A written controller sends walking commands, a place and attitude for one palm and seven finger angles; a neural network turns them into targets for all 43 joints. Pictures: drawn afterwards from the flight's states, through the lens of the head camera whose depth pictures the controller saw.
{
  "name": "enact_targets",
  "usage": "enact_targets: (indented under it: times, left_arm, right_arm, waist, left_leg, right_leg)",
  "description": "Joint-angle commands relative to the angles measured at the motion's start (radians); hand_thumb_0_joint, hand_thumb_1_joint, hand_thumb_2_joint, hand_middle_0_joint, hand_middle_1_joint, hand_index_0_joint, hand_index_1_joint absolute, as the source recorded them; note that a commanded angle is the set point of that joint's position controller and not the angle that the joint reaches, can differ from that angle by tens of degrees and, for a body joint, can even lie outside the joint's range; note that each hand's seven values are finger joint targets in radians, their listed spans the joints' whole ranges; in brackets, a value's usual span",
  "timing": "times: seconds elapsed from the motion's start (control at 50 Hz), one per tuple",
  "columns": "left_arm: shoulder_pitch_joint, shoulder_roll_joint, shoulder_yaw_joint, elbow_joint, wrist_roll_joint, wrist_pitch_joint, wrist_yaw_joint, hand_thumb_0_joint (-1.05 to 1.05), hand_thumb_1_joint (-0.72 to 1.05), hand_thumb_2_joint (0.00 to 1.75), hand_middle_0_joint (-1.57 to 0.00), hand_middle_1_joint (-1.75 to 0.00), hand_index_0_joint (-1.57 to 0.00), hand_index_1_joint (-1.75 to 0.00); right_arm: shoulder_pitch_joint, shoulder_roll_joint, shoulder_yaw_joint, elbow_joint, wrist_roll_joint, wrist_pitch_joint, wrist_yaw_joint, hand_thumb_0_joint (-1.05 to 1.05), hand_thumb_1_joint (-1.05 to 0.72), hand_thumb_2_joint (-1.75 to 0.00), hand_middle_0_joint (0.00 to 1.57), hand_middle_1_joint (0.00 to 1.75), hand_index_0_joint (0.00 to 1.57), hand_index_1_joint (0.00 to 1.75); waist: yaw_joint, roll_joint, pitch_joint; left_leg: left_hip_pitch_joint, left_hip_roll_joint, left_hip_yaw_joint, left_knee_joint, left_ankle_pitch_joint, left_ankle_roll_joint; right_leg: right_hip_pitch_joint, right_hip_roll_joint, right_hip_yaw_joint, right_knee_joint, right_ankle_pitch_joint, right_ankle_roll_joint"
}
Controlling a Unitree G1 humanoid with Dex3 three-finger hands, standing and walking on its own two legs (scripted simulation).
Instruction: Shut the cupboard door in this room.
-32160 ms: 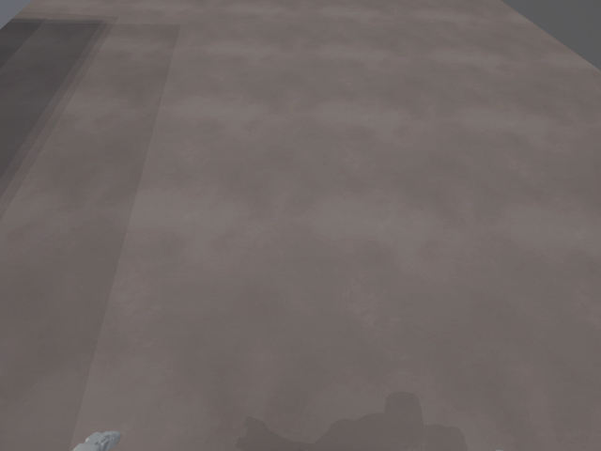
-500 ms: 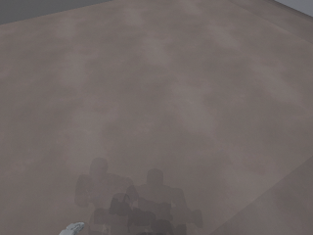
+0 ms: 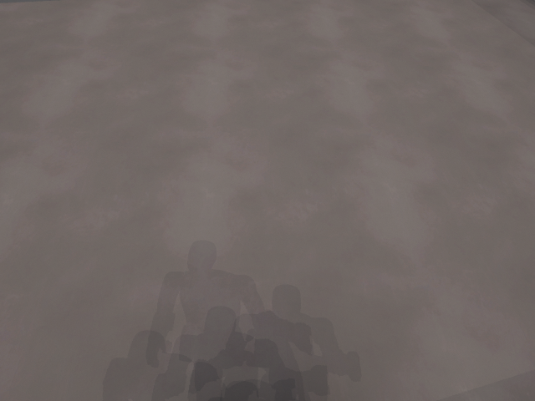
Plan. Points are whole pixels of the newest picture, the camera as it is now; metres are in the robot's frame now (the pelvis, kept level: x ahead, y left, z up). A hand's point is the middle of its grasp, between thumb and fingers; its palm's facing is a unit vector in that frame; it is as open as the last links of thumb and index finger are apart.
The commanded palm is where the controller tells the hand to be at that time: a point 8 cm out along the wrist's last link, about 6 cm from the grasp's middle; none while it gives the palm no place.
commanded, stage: turn or walk to find it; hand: left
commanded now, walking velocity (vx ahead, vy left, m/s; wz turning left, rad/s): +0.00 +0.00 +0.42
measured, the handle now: out of the picture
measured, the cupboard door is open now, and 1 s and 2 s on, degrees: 82 82 82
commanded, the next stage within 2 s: none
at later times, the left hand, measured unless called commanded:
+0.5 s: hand out of the picture +0.08 +0.19 -0.14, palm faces +0.18 -0.94 -0.27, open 7.4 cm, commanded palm none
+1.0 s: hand out of the picture -0.10 +0.21 -0.18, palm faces +0.46 -0.85 -0.24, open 7.4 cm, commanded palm none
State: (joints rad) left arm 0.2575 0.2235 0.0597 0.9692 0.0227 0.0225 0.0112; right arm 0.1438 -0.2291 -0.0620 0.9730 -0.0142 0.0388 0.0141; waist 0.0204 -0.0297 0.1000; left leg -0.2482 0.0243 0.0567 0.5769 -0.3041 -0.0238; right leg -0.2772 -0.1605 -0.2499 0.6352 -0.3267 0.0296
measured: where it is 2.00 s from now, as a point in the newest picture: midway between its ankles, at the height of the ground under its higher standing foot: outside the picture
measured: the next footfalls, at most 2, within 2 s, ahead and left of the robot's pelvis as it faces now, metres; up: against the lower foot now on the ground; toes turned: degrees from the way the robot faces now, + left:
right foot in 0.44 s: +0.06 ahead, -0.12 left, +0.00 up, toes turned +6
left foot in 0.90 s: -0.03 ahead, +0.11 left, +0.00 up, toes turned +27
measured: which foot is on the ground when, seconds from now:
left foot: down 0.00-0.46, up 0.48-0.88, down 0.90-1.00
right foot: down 0.00-0.00, up 0.02-0.42, down 0.44-0.90, up 0.92-1.00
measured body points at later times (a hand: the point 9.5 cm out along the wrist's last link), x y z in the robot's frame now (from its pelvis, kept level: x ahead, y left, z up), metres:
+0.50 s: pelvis +0.00 -0.02 +0.01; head +0.05 -0.04 +0.45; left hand +0.07 +0.24 -0.12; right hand +0.09 -0.26 -0.16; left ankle -0.02 +0.11 -0.71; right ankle +0.02 -0.12 -0.73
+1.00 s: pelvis -0.02 +0.01 +0.01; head +0.01 +0.05 +0.45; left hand -0.12 +0.26 -0.16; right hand +0.19 -0.18 -0.12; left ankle -0.06 +0.09 -0.73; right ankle +0.01 -0.12 -0.68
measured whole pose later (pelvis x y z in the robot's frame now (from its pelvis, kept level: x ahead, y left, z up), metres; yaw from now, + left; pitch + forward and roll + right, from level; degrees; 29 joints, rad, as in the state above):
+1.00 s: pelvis -0.02 +0.01 +0.01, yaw +24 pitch -1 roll -1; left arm 0.25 0.26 0.07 1.01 0.02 0.07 0.02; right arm 0.12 -0.21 -0.05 0.95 -0.02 0.02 0.00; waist 0.03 -0.05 0.10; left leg -0.25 0.00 0.05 0.59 -0.33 0.04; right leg -0.37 -0.11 -0.12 0.95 -0.53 0.06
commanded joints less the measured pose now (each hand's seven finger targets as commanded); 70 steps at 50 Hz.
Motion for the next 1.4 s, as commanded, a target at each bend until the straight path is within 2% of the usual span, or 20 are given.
enact_targets:
  times: [0.0,0.12,0.28,0.38,0.4,0.42,0.44,0.46,0.5,0.56,0.76,0.84,0.86,0.88,0.9,1.02,1.3,1.34,1.36,1.38]
  left_arm:
    - [-0.091,0.096,0.013,-0.104,-0.005,0.015,0.015,0.00,0.90,0.90,-0.20,-0.30,-0.20,-0.30]
    - [-0.056,0.100,0.020,-0.045,-0.008,0.009,-0.005,0.00,0.90,0.90,-0.20,-0.30,-0.20,-0.30]
    - [-0.122,0.080,0.008,-0.092,-0.015,0.004,0.002,0.00,0.90,0.90,-0.20,-0.30,-0.20,-0.30]
    - [-0.029,0.090,0.010,-0.078,-0.019,-0.017,0.008,0.00,0.90,0.90,-0.20,-0.30,-0.20,-0.30]
    - [0.010,0.123,0.016,-0.070,-0.014,-0.027,0.012,0.00,0.90,0.90,-0.20,-0.30,-0.20,-0.30]
    - [0.033,0.202,0.031,-0.066,0.001,-0.038,0.021,0.00,0.90,0.90,-0.20,-0.30,-0.20,-0.30]
    - [0.038,0.240,0.034,-0.078,0.002,-0.036,0.020,0.00,0.90,0.90,-0.20,-0.30,-0.20,-0.30]
    - [0.016,0.215,0.040,-0.085,-0.007,-0.039,0.024,0.00,0.90,0.90,-0.20,-0.30,-0.20,-0.30]
    - [-0.080,0.157,0.027,-0.111,-0.008,-0.034,0.023,0.00,0.90,0.90,-0.20,-0.30,-0.20,-0.30]
    - [-0.086,0.122,0.018,-0.120,-0.005,-0.041,0.021,0.00,0.90,0.90,-0.20,-0.30,-0.20,-0.30]
    - [0.057,0.191,0.039,-0.050,0.005,-0.032,0.017,0.00,0.90,0.90,-0.20,-0.30,-0.20,-0.30]
    - [0.005,0.196,0.044,-0.045,-0.002,-0.021,0.016,0.00,0.90,0.90,-0.20,-0.30,-0.20,-0.30]
    - [0.010,0.172,0.040,-0.051,-0.011,-0.014,0.012,0.00,0.90,0.90,-0.20,-0.30,-0.20,-0.30]
    - [0.019,0.108,0.028,-0.083,-0.016,-0.008,0.005,0.00,0.90,0.90,-0.20,-0.30,-0.20,-0.30]
    - [-0.045,0.090,0.008,-0.104,-0.007,0.002,0.011,0.00,0.90,0.90,-0.20,-0.30,-0.20,-0.30]
    - [-0.053,0.103,0.017,-0.046,-0.009,0.007,-0.003,0.00,0.90,0.90,-0.20,-0.30,-0.20,-0.30]
    - [-0.064,0.080,0.010,-0.093,-0.018,-0.007,0.006,0.00,0.90,0.90,-0.20,-0.30,-0.20,-0.30]
    - [0.010,0.122,0.017,-0.077,-0.014,-0.027,0.013,0.00,0.90,0.90,-0.20,-0.30,-0.20,-0.30]
    - [0.032,0.202,0.033,-0.074,0.001,-0.037,0.022,0.00,0.90,0.90,-0.20,-0.30,-0.20,-0.30]
    - [0.028,0.235,0.033,-0.090,0.001,-0.034,0.020,0.00,0.90,0.90,-0.20,-0.30,-0.20,-0.30]
  right_arm:
    - [0.153,-0.242,-0.051,-0.031,-0.006,-0.024,-0.021,0.00,-0.90,-0.90,0.20,0.30,0.20,0.30]
    - [0.037,-0.159,-0.023,-0.062,-0.002,-0.037,-0.035,0.00,-0.90,-0.90,0.20,0.30,0.20,0.30]
    - [0.074,-0.169,-0.041,-0.059,-0.009,-0.027,-0.030,0.00,-0.90,-0.90,0.20,0.30,0.20,0.30]
    - [0.041,-0.154,-0.045,-0.071,-0.004,-0.022,-0.027,0.00,-0.90,-0.90,0.20,0.30,0.20,0.30]
    - [0.041,-0.128,-0.042,-0.074,0.004,-0.025,-0.022,0.00,-0.90,-0.90,0.20,0.30,0.20,0.30]
    - [0.065,-0.067,-0.033,-0.084,0.012,-0.028,-0.015,0.00,-0.90,-0.90,0.20,0.30,0.20,0.30]
    - [0.044,-0.067,-0.035,-0.110,0.006,-0.021,-0.015,0.00,-0.90,-0.90,0.20,0.30,0.20,0.30]
    - [0.037,-0.095,-0.042,-0.095,-0.003,0.001,-0.018,0.00,-0.90,-0.90,0.20,0.30,0.20,0.30]
    - [0.055,-0.089,-0.047,-0.057,-0.005,0.012,-0.007,0.00,-0.90,-0.90,0.20,0.30,0.20,0.30]
    - [0.086,-0.069,-0.039,-0.035,-0.007,0.017,0.003,0.00,-0.90,-0.90,0.20,0.30,0.20,0.30]
    - [-0.038,-0.045,-0.004,-0.060,0.008,-0.001,-0.002,0.00,-0.90,-0.90,0.20,0.30,0.20,0.30]
    - [0.045,-0.064,-0.006,-0.045,0.006,-0.017,-0.003,0.00,-0.90,-0.90,0.20,0.30,0.20,0.30]
    - [0.078,-0.115,-0.017,-0.041,0.002,-0.027,-0.002,0.00,-0.90,-0.90,0.20,0.30,0.20,0.30]
    - [0.117,-0.216,-0.042,-0.047,-0.006,-0.034,-0.006,0.00,-0.90,-0.90,0.20,0.30,0.20,0.30]
    - [0.154,-0.255,-0.049,-0.031,-0.001,-0.024,-0.014,0.00,-0.90,-0.90,0.20,0.30,0.20,0.30]
    - [0.028,-0.163,-0.022,-0.060,-0.002,-0.037,-0.035,0.00,-0.90,-0.90,0.20,0.30,0.20,0.30]
    - [0.050,-0.163,-0.046,-0.073,-0.009,-0.021,-0.026,0.00,-0.90,-0.90,0.20,0.30,0.20,0.30]
    - [0.053,-0.124,-0.042,-0.076,0.003,-0.024,-0.021,0.00,-0.90,-0.90,0.20,0.30,0.20,0.30]
    - [0.069,-0.062,-0.033,-0.091,0.011,-0.028,-0.014,0.00,-0.90,-0.90,0.20,0.30,0.20,0.30]
    - [0.050,-0.068,-0.037,-0.113,0.004,-0.021,-0.014,0.00,-0.90,-0.90,0.20,0.30,0.20,0.30]
  waist:
    - [-0.096,0.313,-0.142]
    - [-0.025,0.164,-0.107]
    - [-0.052,0.193,-0.132]
    - [-0.003,0.173,-0.165]
    - [0.017,0.090,-0.184]
    - [0.019,-0.146,-0.204]
    - [0.029,-0.227,-0.158]
    - [0.028,-0.256,-0.135]
    - [-0.021,-0.113,-0.059]
    - [-0.033,-0.127,-0.064]
    - [0.042,-0.175,-0.134]
    - [-0.023,-0.123,-0.155]
    - [-0.043,0.002,-0.184]
    - [-0.062,0.288,-0.190]
    - [-0.089,0.324,-0.184]
    - [-0.024,0.157,-0.116]
    - [-0.021,0.186,-0.151]
    - [0.014,0.078,-0.192]
    - [0.019,-0.166,-0.208]
    - [0.025,-0.212,-0.163]
  left_leg:
    - [0.147,0.373,-0.423,-0.286,0.450,0.214]
    - [0.143,0.204,-0.243,-0.254,0.490,0.169]
    - [0.159,0.200,-0.329,-0.203,0.557,0.194]
    - [0.039,0.137,-0.356,-0.105,0.517,0.139]
    - [-0.049,0.088,-0.323,-0.039,0.370,0.091]
    - [-0.235,-0.033,-0.187,0.135,0.064,0.022]
    - [-0.286,-0.091,-0.118,0.328,-0.295,-0.002]
    - [-0.273,-0.049,-0.173,0.478,-0.297,0.002]
    - [-0.293,-0.022,-0.156,0.636,-0.164,-0.008]
    - [-0.280,-0.007,-0.117,0.643,-0.070,-0.032]
    - [-0.180,-0.004,-0.001,0.220,-0.164,-0.036]
    - [0.040,0.000,0.032,-0.096,0.044,-0.014]
    - [0.186,0.062,-0.044,-0.192,0.197,0.013]
    - [0.308,0.309,-0.365,-0.219,0.522,0.129]
    - [0.249,0.395,-0.423,-0.250,0.611,0.224]
    - [0.157,0.219,-0.248,-0.238,0.545,0.183]
    - [0.046,0.154,-0.389,-0.160,0.482,0.171]
    - [-0.075,0.083,-0.344,-0.041,0.330,0.095]
    - [-0.258,-0.048,-0.185,0.134,0.022,0.021]
    - [-0.298,-0.094,-0.128,0.324,-0.286,-0.001]
  right_leg:
    - [-0.252,0.031,0.185,0.389,-0.313,0.037]
    - [-0.256,0.049,0.215,0.445,-0.080,0.052]
    - [-0.176,0.095,0.207,0.205,-0.127,0.058]
    - [0.076,0.124,0.184,-0.164,0.077,0.038]
    - [0.205,0.066,0.229,-0.272,0.184,0.026]
    - [0.349,-0.161,0.439,-0.312,0.316,-0.047]
    - [0.256,-0.325,0.531,-0.319,0.446,-0.160]
    - [0.137,-0.312,0.535,-0.348,0.370,-0.190]
    - [0.074,-0.214,0.404,-0.342,0.271,-0.171]
    - [0.085,-0.150,0.276,-0.328,0.320,-0.131]
    - [0.256,-0.194,0.199,-0.224,0.628,-0.169]
    - [0.139,-0.181,0.130,-0.109,0.469,-0.094]
    - [0.022,-0.135,0.088,0.015,0.340,-0.040]
    - [-0.219,0.002,0.040,0.210,-0.121,0.037]
    - [-0.251,0.035,0.124,0.346,-0.353,0.043]
    - [-0.247,0.046,0.217,0.449,-0.105,0.052]
    - [0.006,0.136,0.191,-0.035,-0.021,0.038]
    - [0.223,0.061,0.245,-0.292,0.166,0.022]
    - [0.347,-0.174,0.467,-0.324,0.271,-0.056]
    - [0.247,-0.324,0.540,-0.328,0.392,-0.164]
